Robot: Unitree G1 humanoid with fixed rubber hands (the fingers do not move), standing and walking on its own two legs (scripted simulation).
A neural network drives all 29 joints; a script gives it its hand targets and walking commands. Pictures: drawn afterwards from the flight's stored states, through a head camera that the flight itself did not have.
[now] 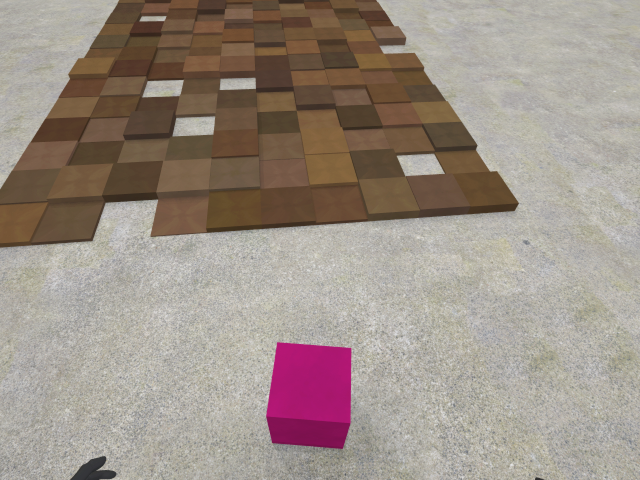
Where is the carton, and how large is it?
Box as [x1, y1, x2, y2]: [266, 342, 350, 448]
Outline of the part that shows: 277,342 266,414 272,442 342,448 350,423 350,348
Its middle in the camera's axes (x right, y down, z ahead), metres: -0.02 +0.45 +1.11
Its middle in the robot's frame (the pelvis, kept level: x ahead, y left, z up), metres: +0.45 +0.02 -0.66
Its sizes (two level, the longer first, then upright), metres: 0.210 0.200 0.250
